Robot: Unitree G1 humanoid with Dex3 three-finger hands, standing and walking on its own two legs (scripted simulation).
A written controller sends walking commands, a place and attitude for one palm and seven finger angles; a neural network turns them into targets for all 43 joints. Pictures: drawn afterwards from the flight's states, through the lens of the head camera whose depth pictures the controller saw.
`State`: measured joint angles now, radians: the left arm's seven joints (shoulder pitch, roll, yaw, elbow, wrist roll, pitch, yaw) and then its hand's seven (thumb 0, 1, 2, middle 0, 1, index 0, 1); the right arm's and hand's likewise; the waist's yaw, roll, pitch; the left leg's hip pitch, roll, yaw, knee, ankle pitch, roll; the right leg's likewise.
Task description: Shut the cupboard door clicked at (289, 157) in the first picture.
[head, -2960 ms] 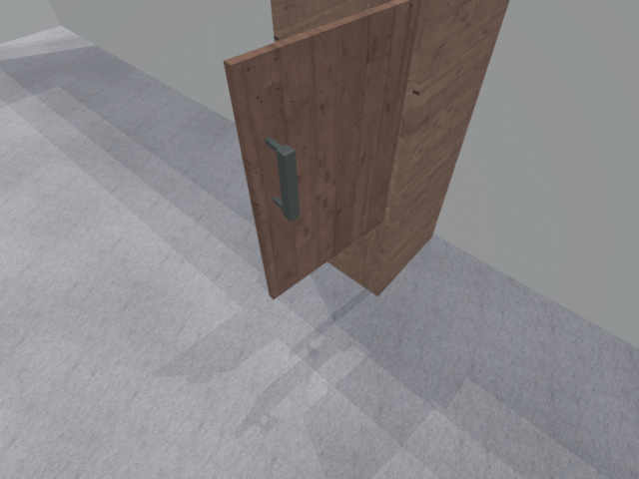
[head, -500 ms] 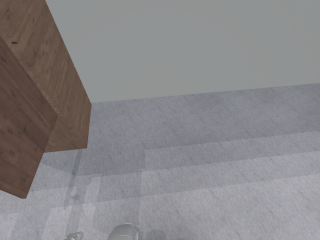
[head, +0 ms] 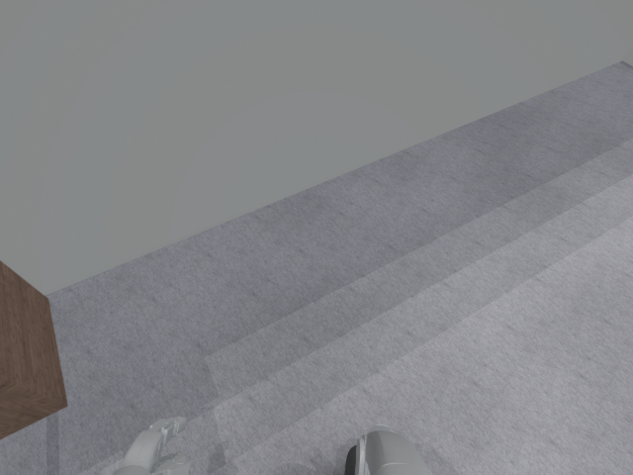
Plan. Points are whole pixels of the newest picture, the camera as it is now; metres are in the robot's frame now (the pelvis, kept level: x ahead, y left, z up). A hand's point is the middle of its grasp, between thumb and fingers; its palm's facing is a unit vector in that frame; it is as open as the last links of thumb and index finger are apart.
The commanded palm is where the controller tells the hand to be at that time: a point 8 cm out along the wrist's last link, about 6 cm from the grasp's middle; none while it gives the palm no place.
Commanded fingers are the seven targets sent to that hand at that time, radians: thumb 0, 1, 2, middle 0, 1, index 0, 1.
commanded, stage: walk to a spot facing it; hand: left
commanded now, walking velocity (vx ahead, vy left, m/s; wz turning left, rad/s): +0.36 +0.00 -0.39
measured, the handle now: out of the picture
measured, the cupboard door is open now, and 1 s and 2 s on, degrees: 83 83 83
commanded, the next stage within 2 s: turn to face it in 0.84 s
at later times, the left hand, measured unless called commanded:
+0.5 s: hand (235, 426) +0.20 +0.12 -0.16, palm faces -0.03 -0.98 -0.22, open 7.3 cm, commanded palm none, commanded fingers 0.00 0.90 0.90 -0.20 -0.30 -0.20 -0.30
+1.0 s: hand (269, 213) +0.61 +0.09 -0.16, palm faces -0.24 -0.95 -0.22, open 7.3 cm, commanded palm none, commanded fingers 0.00 0.90 0.90 -0.20 -0.30 -0.20 -0.30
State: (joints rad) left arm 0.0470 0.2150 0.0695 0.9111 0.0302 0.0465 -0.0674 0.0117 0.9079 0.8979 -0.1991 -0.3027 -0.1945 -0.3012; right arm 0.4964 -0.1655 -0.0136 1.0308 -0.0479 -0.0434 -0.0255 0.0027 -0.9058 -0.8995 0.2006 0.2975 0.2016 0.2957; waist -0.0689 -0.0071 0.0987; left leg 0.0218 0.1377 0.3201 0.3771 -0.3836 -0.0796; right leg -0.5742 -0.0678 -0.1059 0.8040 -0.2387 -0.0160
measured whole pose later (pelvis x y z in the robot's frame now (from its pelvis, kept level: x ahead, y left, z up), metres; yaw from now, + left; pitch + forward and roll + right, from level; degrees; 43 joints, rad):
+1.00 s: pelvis +0.47 -0.08 +0.01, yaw -14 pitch +0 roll +0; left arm 0.15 0.21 0.07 1.00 0.03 0.00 -0.02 0.01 0.92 0.90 -0.20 -0.30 -0.19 -0.30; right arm 0.42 -0.18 -0.04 1.11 -0.03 -0.05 -0.03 0.00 -0.92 -0.90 0.20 0.30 0.20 0.30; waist -0.03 -0.01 0.08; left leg -0.03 0.05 0.21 0.37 -0.34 0.00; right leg -0.57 -0.09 -0.07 0.75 -0.14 -0.02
